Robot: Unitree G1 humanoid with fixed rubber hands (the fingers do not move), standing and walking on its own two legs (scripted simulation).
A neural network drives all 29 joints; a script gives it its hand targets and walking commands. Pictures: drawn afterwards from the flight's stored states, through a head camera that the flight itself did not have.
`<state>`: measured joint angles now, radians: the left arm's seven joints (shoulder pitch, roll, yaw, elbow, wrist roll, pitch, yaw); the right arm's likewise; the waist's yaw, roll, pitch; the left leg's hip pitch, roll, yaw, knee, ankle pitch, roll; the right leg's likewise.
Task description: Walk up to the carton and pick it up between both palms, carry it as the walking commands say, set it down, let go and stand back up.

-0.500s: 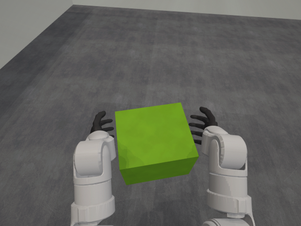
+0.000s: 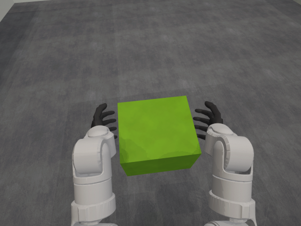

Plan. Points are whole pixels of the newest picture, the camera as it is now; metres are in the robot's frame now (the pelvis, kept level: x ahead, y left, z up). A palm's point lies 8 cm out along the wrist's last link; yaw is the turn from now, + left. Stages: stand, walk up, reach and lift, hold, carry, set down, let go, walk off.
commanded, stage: carry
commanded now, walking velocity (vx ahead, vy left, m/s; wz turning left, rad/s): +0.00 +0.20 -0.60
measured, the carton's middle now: (155, 137) +0.35 +0.00 +0.03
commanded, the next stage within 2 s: none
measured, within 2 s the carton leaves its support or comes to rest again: neither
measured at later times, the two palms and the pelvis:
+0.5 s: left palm (117, 137) +0.30 +0.09 +0.11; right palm (236, 168) +0.23 -0.16 +0.10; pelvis -0.03 +0.06 +0.00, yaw -16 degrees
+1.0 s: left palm (126, 149) +0.27 +0.07 +0.12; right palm (257, 210) +0.14 -0.17 +0.12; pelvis -0.06 +0.09 +0.01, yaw -27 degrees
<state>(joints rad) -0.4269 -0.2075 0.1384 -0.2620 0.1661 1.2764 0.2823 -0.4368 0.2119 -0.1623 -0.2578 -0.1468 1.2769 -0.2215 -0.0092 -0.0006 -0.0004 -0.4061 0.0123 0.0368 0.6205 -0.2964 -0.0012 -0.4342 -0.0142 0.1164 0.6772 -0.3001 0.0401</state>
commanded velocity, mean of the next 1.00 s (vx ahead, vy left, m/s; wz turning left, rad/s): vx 0.00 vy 0.10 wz -0.38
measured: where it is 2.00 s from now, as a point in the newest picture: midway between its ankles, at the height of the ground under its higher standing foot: outside the picture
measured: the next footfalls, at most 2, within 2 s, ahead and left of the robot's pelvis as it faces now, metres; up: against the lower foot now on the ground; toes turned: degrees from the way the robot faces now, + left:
right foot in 0.28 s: +0.01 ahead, -0.10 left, +0.00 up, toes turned -13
left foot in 0.54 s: +0.05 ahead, +0.17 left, +0.00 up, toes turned -13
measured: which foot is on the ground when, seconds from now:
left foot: down 0.00-0.28, up 0.30-0.52, down 0.54-1.00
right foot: down 0.00-0.00, up 0.02-0.26, down 0.28-0.56, up 0.58-0.84, down 0.86-1.00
